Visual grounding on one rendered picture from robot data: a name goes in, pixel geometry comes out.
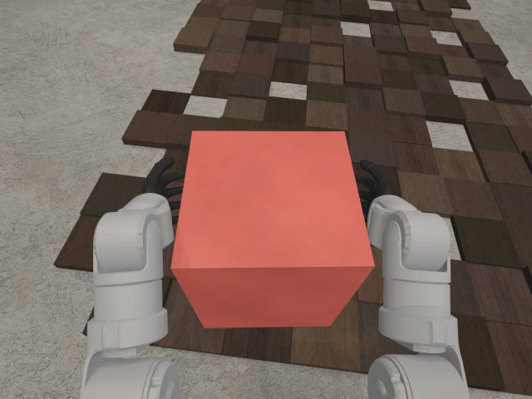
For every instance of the left robot forearm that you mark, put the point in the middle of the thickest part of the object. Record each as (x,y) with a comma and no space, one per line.
(127,270)

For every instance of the carton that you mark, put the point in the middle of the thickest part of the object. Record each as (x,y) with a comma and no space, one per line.
(271,231)

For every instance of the right robot upper arm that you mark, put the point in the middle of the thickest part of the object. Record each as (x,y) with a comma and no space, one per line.
(396,376)

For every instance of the robot right hand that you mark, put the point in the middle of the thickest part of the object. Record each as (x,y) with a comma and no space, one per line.
(377,187)

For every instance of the robot left hand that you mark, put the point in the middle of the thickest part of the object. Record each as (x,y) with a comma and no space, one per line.
(156,183)

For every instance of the left robot upper arm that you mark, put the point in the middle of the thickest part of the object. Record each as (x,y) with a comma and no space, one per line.
(134,378)

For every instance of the right robot forearm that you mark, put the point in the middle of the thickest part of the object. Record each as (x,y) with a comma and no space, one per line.
(416,267)

